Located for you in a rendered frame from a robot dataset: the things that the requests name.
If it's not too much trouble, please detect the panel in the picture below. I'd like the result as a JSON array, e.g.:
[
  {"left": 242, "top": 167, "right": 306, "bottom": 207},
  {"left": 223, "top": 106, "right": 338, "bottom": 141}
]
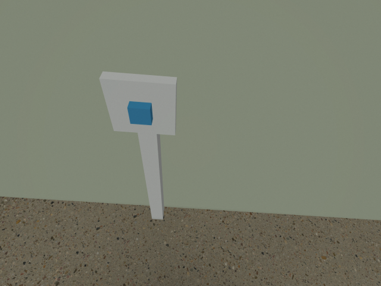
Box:
[{"left": 99, "top": 71, "right": 177, "bottom": 220}]

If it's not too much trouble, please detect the button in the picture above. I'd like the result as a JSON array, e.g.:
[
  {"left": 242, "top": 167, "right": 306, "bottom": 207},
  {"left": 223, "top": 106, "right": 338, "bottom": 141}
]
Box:
[{"left": 127, "top": 101, "right": 153, "bottom": 125}]

